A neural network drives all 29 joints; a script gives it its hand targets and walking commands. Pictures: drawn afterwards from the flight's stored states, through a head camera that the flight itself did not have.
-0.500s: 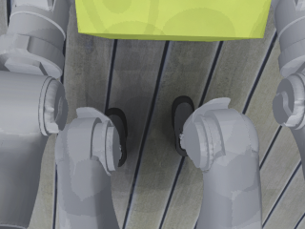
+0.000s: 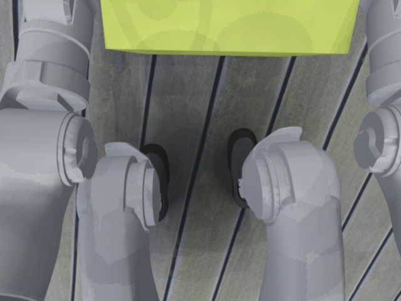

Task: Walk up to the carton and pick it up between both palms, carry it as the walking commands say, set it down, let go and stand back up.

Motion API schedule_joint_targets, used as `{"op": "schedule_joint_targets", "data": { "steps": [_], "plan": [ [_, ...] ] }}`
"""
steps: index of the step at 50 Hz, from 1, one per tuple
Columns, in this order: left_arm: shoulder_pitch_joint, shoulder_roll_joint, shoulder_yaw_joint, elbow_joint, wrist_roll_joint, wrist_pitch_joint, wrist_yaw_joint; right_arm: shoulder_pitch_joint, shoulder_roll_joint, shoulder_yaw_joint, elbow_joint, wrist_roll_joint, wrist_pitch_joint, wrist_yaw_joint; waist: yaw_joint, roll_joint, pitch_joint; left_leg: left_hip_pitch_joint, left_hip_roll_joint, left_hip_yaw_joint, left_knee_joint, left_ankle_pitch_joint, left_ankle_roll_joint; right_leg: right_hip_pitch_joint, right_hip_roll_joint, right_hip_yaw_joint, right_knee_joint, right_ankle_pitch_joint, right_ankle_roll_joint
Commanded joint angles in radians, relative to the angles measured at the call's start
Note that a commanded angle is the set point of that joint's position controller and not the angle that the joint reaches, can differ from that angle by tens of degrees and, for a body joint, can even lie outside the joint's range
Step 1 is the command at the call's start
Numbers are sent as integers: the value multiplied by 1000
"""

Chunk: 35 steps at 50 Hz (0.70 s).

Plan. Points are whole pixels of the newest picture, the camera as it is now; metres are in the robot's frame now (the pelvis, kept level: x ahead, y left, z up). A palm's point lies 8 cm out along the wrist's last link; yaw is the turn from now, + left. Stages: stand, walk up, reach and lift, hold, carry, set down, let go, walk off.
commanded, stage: reach and lift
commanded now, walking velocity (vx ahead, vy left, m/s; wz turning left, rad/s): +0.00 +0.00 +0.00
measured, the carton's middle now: out of the picture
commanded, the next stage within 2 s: none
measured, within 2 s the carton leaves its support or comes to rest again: leaves its support in 0.10 s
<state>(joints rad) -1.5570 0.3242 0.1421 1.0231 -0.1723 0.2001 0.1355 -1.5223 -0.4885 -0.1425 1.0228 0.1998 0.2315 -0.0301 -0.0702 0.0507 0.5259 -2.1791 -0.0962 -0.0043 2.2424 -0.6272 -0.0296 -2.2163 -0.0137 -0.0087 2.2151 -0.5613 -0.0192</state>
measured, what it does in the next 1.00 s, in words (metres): rises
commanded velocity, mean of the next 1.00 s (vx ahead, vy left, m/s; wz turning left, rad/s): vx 0.00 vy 0.00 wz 0.00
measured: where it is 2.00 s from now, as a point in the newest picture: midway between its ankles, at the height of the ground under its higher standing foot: (199, 187)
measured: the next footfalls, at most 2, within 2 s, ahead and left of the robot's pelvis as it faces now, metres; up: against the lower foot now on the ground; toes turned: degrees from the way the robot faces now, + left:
none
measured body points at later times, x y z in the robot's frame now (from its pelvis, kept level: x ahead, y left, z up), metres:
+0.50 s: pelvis -0.01 +0.00 +0.04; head +0.36 -0.06 +0.27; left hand +0.59 +0.09 -0.11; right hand +0.55 -0.28 -0.12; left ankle +0.11 +0.12 -0.33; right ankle +0.12 -0.12 -0.33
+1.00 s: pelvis -0.01 +0.00 +0.08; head +0.35 -0.04 +0.32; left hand +0.58 +0.10 -0.05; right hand +0.54 -0.27 -0.06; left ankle +0.11 +0.12 -0.33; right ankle +0.12 -0.12 -0.33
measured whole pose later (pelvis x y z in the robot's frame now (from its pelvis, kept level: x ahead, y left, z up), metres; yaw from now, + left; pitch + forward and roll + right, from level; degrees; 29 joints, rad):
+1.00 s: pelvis -0.01 +0.00 +0.08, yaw -1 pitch +28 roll +1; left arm -1.47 0.26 0.32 0.76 -0.06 0.37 0.10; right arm -1.45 -0.41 -0.31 0.76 0.06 0.41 -0.01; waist -0.07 0.05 0.52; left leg -1.90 -0.12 -0.02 2.00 -0.59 -0.04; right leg -1.95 0.06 0.04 1.97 -0.52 0.02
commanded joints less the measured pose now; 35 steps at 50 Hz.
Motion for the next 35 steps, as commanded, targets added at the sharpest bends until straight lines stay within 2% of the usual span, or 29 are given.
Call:
{"op": "schedule_joint_targets", "data": {
  "steps": [1,2,3,4,5,6,8,10,11,12,13,14,15,16,19,21,22,23,24,25,26,27,28,29,30,31,33,34,35],
  "plan": [
    [-659,-835,-308,-335,-104,-15,-232,-719,787,261,-394,98,-44,269,-83,-6,-1663,667,-33,57,-137,437,34,752,66,-28,-138,504,1],
    [-689,-838,-313,-405,-118,-17,-224,-717,829,288,-428,104,-36,267,-90,-52,-1773,667,-42,62,-145,456,27,884,69,-28,-143,566,3],
    [-707,-839,-326,-420,-130,-19,-220,-744,819,292,-469,112,-38,258,-103,-46,-1833,702,-45,66,-150,497,23,893,70,-45,-138,605,12],
    [-691,-860,-315,-384,-119,-12,-217,-733,804,283,-441,116,-41,255,-97,-31,-1805,676,-43,69,-143,485,31,856,74,-45,-136,587,13],
    [-695,-871,-328,-444,-129,-13,-208,-763,802,291,-506,128,-43,248,-77,-8,-1910,736,-51,67,-149,527,27,911,78,-36,-129,634,2],
    [-730,-867,-337,-473,-142,-8,-207,-758,792,291,-502,118,-32,240,-111,-28,-1937,706,-49,69,-155,497,20,971,75,-32,-145,644,6],
    [-703,-851,-314,-428,-125,-2,-200,-742,827,279,-464,107,-23,237,-90,-52,-1907,719,-49,71,-171,488,22,931,80,-52,-151,606,15],
    [-663,-860,-290,-343,-91,14,-201,-708,823,253,-372,67,-6,246,-88,-46,-1760,697,-47,60,-201,402,24,818,79,-61,-188,484,13],
    [-660,-865,-280,-345,-87,19,-203,-708,851,260,-367,70,-2,255,-70,-40,-1723,681,-47,63,-215,376,26,820,78,-49,-211,449,12],
    [-650,-875,-264,-298,-76,27,-212,-713,842,263,-374,56,2,259,-77,-47,-1665,665,-44,52,-222,362,29,785,73,-54,-203,431,15],
    [-683,-863,-269,-339,-87,24,-216,-695,868,260,-372,47,14,264,-82,-62,-1699,664,-42,62,-229,348,32,825,75,-47,-221,430,13],
    [-624,-864,-223,-250,-50,35,-227,-698,863,242,-328,38,13,265,-49,-63,-1588,590,-40,63,-245,304,34,759,76,-55,-220,373,21],
    [-608,-880,-206,-230,-38,40,-234,-688,897,236,-313,28,18,273,-25,-62,-1559,574,-47,76,-251,288,36,785,79,-40,-238,359,16],
    [-645,-848,-208,-297,-35,38,-235,-700,916,257,-346,38,27,278,-17,-70,-1629,582,-40,81,-245,301,39,829,79,-32,-241,389,18],
    [-660,-870,-205,-321,-47,44,-241,-746,949,275,-407,60,35,285,18,-82,-1734,630,-41,79,-261,340,44,862,80,-36,-228,421,25],
    [-699,-877,-205,-360,-43,47,-246,-735,963,273,-366,64,49,283,10,-84,-1764,577,-45,100,-259,332,40,912,88,-31,-243,448,29],
    [-715,-847,-204,-386,-44,57,-244,-776,980,302,-461,87,53,279,34,-94,-1871,642,-43,108,-259,359,41,999,80,-13,-258,471,37],
    [-692,-851,-201,-356,-36,63,-251,-724,978,283,-391,67,60,278,11,-119,-1822,590,-43,98,-268,336,39,982,82,-20,-262,463,36],
    [-716,-854,-204,-364,-44,68,-260,-772,951,286,-436,62,62,274,-4,-118,-1829,574,-42,108,-268,301,41,1000,82,-13,-274,434,33],
    [-709,-855,-200,-382,-33,75,-261,-756,981,292,-447,69,66,272,16,-141,-1860,577,-37,107,-277,311,43,1035,82,-14,-275,448,41],
    [-745,-855,-220,-451,-60,73,-262,-782,971,312,-516,76,67,264,5,-128,-1954,630,-47,106,-275,348,41,1080,84,-18,-270,489,36],
    [-765,-861,-245,-493,-67,75,-259,-782,987,312,-513,82,72,262,-9,-136,-2012,626,-53,106,-276,368,40,1141,88,-17,-275,543,34],
    [-754,-877,-239,-450,-68,87,-261,-792,952,309,-504,77,79,256,-26,-117,-2020,629,-53,102,-287,350,41,1137,87,-27,-269,533,32],
    [-736,-891,-236,-431,-59,97,-262,-783,962,303,-501,78,81,254,-11,-105,-2014,661,-55,108,-286,359,41,1097,93,-35,-275,514,33],
    [-699,-922,-250,-447,-57,105,-267,-743,955,309,-506,63,86,252,-22,-86,-2026,655,-56,101,-291,379,33,1138,89,-11,-290,538,26],
    [-700,-894,-218,-429,-45,97,-266,-738,970,284,-443,47,91,258,-20,-113,-1919,619,-55,91,-317,338,45,1024,96,-48,-283,493,37],
    [-709,-914,-245,-459,-56,103,-272,-721,981,284,-481,42,88,267,-51,-80,-1995,702,-54,89,-315,382,32,1049,102,-53,-297,522,31],
    [-703,-934,-238,-456,-49,110,-269,-745,964,285,-518,50,84,266,-31,-60,-2027,703,-64,94,-322,378,31,1074,100,-40,-309,517,24],
    [-703,-937,-250,-440,-55,112,-270,-752,934,275,-524,41,84,260,-60,-48,-2018,709,-55,90,-308,382,28,1048,98,-40,-310,509,23]
  ]
}}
